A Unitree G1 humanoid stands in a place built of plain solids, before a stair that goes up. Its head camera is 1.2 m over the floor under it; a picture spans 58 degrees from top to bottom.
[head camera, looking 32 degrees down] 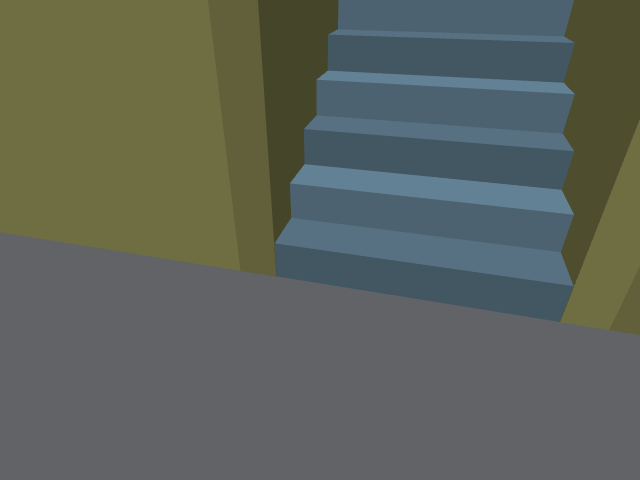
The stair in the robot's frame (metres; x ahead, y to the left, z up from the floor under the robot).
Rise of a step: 0.18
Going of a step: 0.24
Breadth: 1.20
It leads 15 degrees to the right of straight ahead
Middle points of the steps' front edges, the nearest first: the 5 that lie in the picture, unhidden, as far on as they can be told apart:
1.45 -0.38 0.18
1.68 -0.44 0.36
1.92 -0.50 0.54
2.15 -0.56 0.73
2.38 -0.62 0.91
